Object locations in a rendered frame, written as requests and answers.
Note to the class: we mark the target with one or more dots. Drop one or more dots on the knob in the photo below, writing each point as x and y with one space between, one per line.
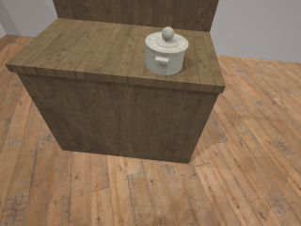
167 33

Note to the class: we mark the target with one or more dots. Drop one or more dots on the table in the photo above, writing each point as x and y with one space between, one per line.
87 76

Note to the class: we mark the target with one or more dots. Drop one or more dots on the pot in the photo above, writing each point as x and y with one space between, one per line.
163 64

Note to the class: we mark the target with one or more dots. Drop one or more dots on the lid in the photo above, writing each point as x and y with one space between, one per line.
177 45

